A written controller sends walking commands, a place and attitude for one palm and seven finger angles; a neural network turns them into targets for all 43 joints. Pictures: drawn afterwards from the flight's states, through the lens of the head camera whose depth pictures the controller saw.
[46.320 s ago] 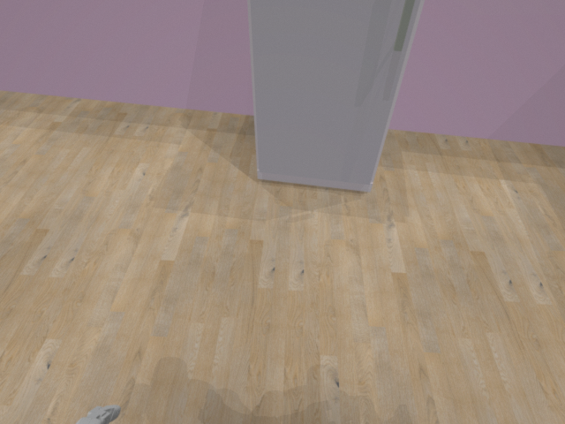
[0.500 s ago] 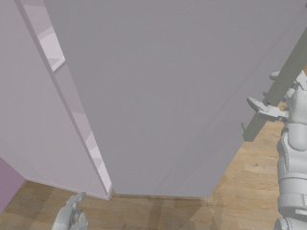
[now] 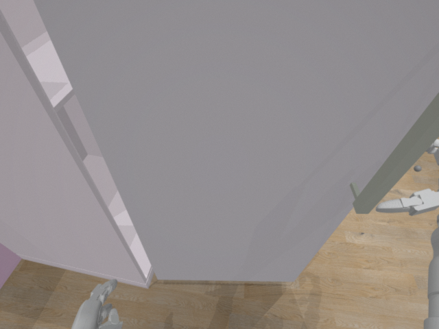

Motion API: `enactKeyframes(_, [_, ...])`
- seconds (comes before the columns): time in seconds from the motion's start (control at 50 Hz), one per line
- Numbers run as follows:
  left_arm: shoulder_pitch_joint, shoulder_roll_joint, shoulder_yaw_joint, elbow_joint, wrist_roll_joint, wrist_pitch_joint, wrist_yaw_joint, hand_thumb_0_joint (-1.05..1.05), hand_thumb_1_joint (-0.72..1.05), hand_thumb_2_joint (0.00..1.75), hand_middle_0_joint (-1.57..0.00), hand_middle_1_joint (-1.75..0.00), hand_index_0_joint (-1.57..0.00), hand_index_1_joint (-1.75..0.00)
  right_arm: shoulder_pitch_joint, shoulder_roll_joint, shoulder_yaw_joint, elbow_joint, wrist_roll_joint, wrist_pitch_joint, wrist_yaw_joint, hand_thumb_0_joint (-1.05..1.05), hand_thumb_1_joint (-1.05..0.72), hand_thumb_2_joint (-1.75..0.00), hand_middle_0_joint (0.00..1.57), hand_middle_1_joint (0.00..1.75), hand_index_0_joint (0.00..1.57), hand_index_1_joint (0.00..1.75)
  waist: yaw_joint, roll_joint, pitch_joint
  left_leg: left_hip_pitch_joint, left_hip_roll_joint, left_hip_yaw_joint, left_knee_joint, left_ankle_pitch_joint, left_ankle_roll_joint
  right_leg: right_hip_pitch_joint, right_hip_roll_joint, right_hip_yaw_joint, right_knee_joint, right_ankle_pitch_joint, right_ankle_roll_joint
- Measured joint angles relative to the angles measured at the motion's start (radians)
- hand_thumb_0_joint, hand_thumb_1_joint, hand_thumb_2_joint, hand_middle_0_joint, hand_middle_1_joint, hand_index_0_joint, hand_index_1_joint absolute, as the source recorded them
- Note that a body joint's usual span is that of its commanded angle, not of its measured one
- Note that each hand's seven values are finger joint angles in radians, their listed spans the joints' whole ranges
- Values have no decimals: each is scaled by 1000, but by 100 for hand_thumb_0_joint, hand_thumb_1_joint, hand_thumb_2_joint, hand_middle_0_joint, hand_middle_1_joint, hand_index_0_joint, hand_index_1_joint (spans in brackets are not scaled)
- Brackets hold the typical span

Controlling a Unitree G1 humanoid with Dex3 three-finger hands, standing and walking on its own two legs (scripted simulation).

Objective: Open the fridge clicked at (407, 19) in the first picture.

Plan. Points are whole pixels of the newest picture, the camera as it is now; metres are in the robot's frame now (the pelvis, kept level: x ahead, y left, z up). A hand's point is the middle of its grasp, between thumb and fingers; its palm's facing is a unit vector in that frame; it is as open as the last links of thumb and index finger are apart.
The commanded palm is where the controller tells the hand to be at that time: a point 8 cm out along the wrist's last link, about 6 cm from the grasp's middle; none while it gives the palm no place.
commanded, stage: slip the hand off the handle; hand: right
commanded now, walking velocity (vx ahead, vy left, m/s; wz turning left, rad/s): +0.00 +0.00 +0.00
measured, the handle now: (405, 135) +0.38 -0.27 +0.20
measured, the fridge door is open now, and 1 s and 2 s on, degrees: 79 78 78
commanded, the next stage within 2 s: draw the hand back to the body in 1.20 s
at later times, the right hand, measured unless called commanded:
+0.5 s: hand out of the picture +0.34 -0.36 +0.17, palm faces +0.36 +0.91 -0.19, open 14.7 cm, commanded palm +0.30 -0.40 +0.18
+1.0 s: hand out of the picture +0.25 -0.37 +0.17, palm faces +0.37 +0.91 -0.20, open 14.7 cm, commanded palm +0.21 -0.40 +0.18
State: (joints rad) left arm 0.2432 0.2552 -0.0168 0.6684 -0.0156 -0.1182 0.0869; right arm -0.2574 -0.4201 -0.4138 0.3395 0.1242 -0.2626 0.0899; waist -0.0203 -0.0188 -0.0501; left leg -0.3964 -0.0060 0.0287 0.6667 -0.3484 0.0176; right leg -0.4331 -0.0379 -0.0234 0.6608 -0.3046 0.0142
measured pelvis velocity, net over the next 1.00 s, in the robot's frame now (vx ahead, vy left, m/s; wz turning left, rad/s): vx -0.01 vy -0.03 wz -0.03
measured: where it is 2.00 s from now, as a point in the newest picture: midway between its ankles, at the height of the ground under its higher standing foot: outside the picture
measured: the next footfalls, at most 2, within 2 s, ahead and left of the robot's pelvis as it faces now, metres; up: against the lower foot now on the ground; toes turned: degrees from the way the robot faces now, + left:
none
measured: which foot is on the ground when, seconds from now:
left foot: down 0.00-1.00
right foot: down 0.00-1.00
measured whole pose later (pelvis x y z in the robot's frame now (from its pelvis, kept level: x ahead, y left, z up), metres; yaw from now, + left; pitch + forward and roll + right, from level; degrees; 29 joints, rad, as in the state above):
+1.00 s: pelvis -0.01 -0.03 +0.00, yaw -2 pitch +3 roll +2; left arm 0.24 0.25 -0.05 0.63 -0.02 -0.14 0.13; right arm -0.05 -0.49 -0.55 0.20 0.26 -0.24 0.29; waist -0.05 -0.02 -0.07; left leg -0.38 0.02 0.05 0.67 -0.35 -0.02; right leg -0.46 -0.01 0.00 0.73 -0.33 -0.02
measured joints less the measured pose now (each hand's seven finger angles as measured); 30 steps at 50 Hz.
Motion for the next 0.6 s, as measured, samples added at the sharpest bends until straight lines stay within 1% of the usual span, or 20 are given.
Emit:
enactKeyframes(0.06, [-14,-6,-2,-7,-2,9,7,1,90,90,-20,-30,-20,-30,-4,-19,-35,22,10,9,24,-1,55,-20,28,116,27,116,-3,4,-4,-2,1,1,2,-5,-2,-5,1,1,7,-7,-2])
enactKeyframes(0.12, [-18,-7,-3,-13,-3,12,12,1,90,90,-20,-30,-20,-30,-10,-39,-62,37,20,4,52,-2,55,-20,27,116,27,115,-7,7,-9,-2,1,4,2,-9,-4,-11,1,5,16,-15,-4])
enactKeyframes(0.24, [-11,2,-4,-16,-8,19,21,1,90,90,-20,-30,-20,-30,-46,-75,-76,81,37,6,114,-2,55,-20,26,115,26,115,-12,7,-14,-9,5,15,3,-13,-10,-32,6,15,38,-26,-11])
enactKeyframes(0.38, [12,6,-5,-19,-5,28,25,1,90,90,-20,-30,-20,-30,-55,-95,-95,106,47,2,149,-2,55,-20,26,115,26,115,0,6,-20,-22,9,10,5,-10,-20,-50,9,11,54,-33,-20])
enactKeyframes(0.52, [40,4,-14,-17,-2,37,27,1,90,90,-20,-30,-20,-30,-66,-140,-145,160,49,-12,175,-2,55,-20,26,115,26,115,15,7,-22,-40,9,3,11,-5,-27,-70,8,4,69,-35,-28])
enactKeyframes(0.6, [60,5,-12,-19,-3,39,25,1,90,90,-20,-30,-20,-30,-49,-153,-158,151,65,-15,194,-2,55,-20,26,115,26,115,17,5,-21,-45,9,2,9,0,-30,-79,9,4,75,-35,-32])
